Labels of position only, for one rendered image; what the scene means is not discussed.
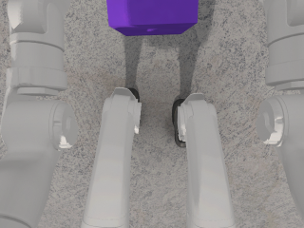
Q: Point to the robot right upper arm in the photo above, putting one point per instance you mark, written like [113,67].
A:
[280,123]

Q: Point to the robot left forearm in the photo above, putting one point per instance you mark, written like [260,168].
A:
[37,45]

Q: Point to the right robot foot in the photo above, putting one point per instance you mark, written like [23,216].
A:
[178,102]

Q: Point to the robot left upper arm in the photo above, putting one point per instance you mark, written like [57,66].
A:
[35,133]

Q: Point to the carton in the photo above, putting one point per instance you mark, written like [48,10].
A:
[152,17]

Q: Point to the robot right thigh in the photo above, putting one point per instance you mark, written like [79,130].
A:
[208,202]

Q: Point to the robot right forearm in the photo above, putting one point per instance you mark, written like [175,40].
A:
[285,40]

